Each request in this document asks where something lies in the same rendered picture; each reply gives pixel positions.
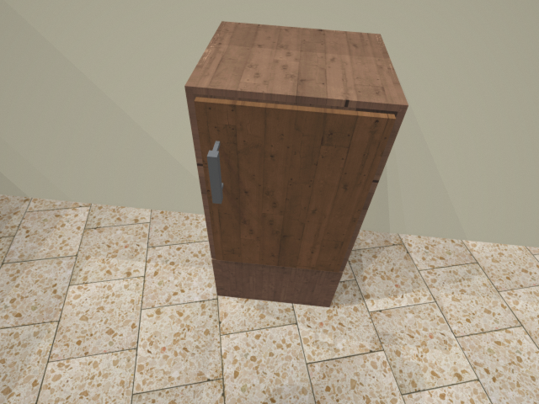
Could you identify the cupboard door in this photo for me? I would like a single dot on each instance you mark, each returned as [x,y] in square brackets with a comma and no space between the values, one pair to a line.
[295,179]

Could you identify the handle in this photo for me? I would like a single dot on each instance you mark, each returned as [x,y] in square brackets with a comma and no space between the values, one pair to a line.
[214,167]

